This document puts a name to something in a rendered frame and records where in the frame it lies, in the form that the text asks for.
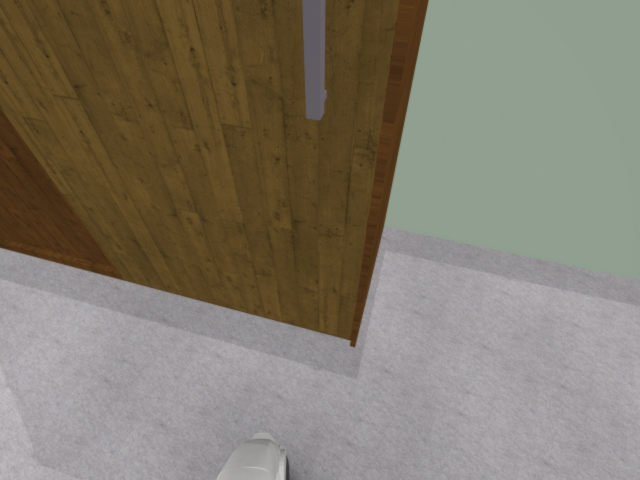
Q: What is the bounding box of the handle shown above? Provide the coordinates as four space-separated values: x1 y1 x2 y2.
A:
302 0 327 120

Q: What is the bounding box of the wardrobe door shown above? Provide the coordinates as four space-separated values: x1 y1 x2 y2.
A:
0 0 399 339
0 108 115 268

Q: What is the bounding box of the left robot thigh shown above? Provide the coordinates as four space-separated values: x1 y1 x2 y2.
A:
217 439 286 480

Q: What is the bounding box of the left robot shin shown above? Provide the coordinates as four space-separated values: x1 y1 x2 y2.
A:
253 433 276 443

